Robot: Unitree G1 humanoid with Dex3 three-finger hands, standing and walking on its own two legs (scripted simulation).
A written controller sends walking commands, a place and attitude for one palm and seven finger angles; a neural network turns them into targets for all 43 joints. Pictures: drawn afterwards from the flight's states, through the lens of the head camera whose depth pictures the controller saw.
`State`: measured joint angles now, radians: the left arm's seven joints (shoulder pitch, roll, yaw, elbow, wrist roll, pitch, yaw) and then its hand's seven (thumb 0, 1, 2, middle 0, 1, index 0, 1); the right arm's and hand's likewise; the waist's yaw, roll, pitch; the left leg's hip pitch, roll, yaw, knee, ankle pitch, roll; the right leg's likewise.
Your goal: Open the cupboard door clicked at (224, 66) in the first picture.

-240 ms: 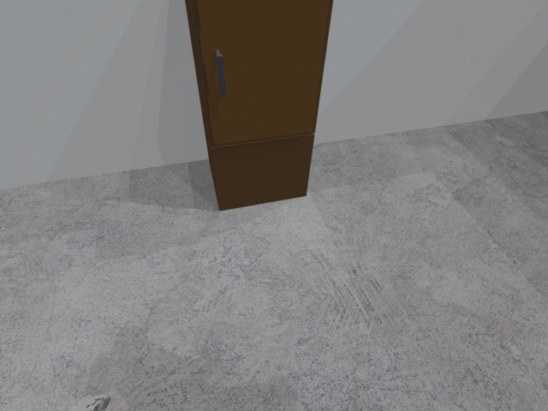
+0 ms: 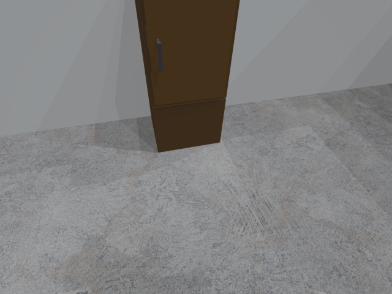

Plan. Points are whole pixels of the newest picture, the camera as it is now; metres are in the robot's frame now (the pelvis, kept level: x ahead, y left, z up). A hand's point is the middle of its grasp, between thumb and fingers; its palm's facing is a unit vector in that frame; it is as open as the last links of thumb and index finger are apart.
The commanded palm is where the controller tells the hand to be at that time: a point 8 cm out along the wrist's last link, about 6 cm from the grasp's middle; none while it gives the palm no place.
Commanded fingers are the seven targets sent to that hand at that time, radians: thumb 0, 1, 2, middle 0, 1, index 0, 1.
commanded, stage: stand and wait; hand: left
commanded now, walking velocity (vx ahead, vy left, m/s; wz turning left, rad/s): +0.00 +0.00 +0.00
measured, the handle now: (159, 55) +1.13 +0.25 -0.04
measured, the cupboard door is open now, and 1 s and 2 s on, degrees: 0 0 0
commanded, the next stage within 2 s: look at it before walking up in 0.58 s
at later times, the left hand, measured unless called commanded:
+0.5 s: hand out of the picture +0.06 +0.24 -0.15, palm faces -0.02 -0.94 -0.34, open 7.4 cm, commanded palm none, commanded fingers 0.00 0.90 0.90 -0.20 -0.30 -0.20 -0.30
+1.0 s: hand out of the picture +0.07 +0.23 -0.15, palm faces -0.03 -0.94 -0.33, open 7.4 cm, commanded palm none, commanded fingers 0.00 0.90 0.90 -0.20 -0.30 -0.20 -0.30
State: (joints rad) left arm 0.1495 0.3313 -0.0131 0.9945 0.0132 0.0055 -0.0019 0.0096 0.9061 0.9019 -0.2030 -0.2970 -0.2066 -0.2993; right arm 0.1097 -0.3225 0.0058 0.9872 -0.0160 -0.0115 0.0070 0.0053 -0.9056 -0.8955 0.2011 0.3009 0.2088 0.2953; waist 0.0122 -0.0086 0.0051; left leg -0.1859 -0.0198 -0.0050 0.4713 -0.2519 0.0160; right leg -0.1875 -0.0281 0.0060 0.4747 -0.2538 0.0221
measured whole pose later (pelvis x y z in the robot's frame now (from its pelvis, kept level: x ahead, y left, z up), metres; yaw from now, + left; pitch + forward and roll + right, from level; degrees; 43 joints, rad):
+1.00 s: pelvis +0.00 -0.01 +0.01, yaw -1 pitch -2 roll +0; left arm 0.14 0.34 -0.01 1.08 0.01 -0.01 0.00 0.01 0.91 0.90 -0.20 -0.30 -0.21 -0.30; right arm 0.13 -0.34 0.00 1.10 -0.01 -0.01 0.01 0.00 -0.91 -0.90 0.20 0.30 0.21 0.30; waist 0.00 -0.01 0.03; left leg -0.16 0.01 0.00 0.38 -0.20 -0.01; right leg -0.16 0.00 0.01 0.39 -0.20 0.00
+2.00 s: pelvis +0.15 -0.07 +0.01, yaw -17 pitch +0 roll +0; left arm 0.43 0.14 0.03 1.06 0.03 -0.06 0.00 0.01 0.91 0.90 -0.20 -0.30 -0.21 -0.30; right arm 0.16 -0.20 -0.06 0.98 -0.02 -0.02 0.03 0.01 -0.91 -0.90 0.19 0.30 0.20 0.29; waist 0.03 0.01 0.01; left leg -0.61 0.13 0.06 0.97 -0.18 -0.06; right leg -0.06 0.05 0.02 0.34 -0.28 -0.06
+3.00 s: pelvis +0.38 -0.13 +0.00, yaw -42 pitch -1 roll +0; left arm 0.16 0.15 0.04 0.95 0.03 0.01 0.02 0.00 0.91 0.90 -0.20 -0.30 -0.21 -0.30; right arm 0.24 -0.18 -0.05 0.98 -0.01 0.03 -0.01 0.00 -0.91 -0.90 0.19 0.30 0.20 0.29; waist -0.03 0.02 0.02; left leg -0.41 0.10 0.05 0.91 -0.39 -0.05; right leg -0.27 0.00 -0.13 0.50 -0.22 -0.05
